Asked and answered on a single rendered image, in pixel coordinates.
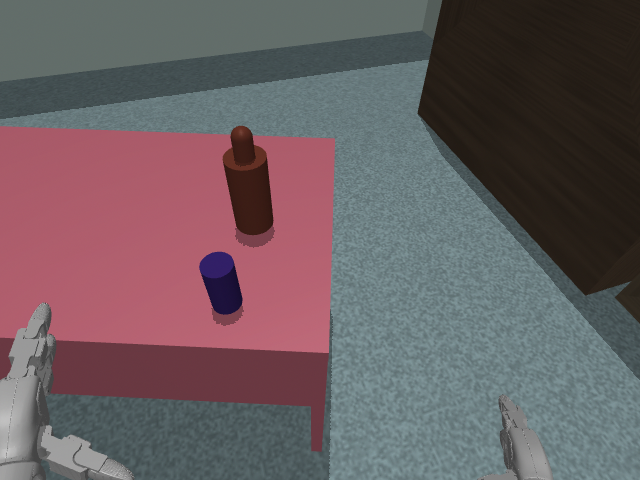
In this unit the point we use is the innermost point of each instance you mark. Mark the left robot arm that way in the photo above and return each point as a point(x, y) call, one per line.
point(22, 470)

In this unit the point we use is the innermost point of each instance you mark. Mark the desk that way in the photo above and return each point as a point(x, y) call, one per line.
point(109, 228)

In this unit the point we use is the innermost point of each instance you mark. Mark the left robot hand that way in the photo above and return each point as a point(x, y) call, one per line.
point(25, 433)

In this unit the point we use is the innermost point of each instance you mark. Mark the right robot hand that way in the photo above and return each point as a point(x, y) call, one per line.
point(524, 455)

